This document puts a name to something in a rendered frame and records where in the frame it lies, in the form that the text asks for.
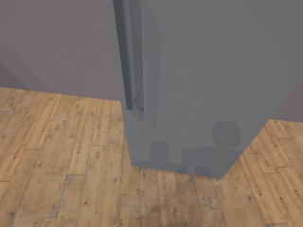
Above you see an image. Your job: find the fridge door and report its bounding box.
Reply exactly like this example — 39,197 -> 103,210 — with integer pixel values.
105,0 -> 303,179

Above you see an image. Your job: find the handle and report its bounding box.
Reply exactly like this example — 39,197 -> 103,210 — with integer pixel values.
113,0 -> 134,111

